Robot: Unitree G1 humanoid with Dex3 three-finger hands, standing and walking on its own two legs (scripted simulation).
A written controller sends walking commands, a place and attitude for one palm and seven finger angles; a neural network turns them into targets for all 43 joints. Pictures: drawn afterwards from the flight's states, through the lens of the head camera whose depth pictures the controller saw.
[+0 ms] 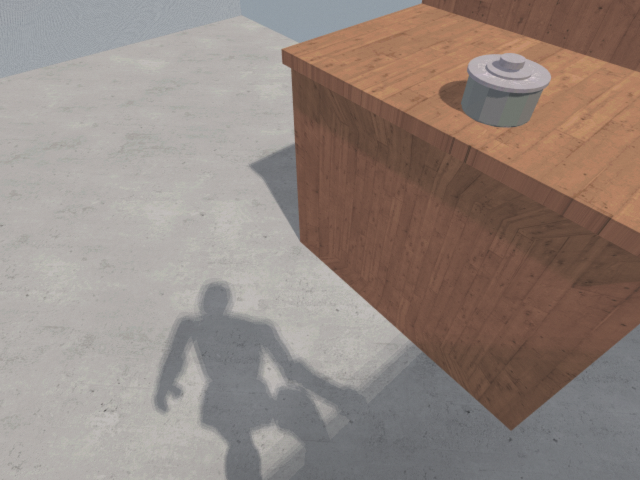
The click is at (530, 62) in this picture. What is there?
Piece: lid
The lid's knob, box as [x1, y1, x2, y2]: [499, 53, 525, 69]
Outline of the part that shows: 501,55 499,64 507,68 521,68 525,60 525,58 521,55 514,53 505,53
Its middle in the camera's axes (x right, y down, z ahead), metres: +0.38 -0.36 +0.77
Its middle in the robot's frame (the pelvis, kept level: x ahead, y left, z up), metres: +0.85 -0.34 +0.15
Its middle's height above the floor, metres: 0.93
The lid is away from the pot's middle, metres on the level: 0.00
